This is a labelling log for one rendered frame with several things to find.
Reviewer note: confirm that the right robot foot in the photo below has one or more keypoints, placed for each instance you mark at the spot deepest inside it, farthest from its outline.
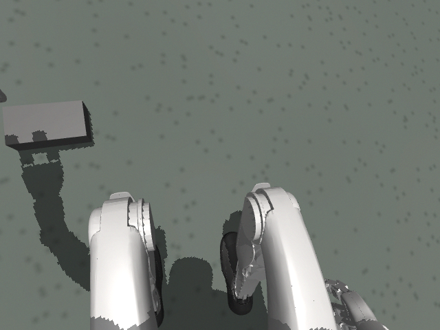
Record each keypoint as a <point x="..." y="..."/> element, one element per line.
<point x="229" y="260"/>

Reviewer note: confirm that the carton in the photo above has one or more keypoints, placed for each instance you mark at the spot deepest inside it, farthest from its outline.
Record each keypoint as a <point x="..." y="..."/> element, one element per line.
<point x="36" y="126"/>

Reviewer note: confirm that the right robot hand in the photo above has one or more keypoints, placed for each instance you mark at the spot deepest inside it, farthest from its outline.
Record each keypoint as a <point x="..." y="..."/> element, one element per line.
<point x="353" y="310"/>

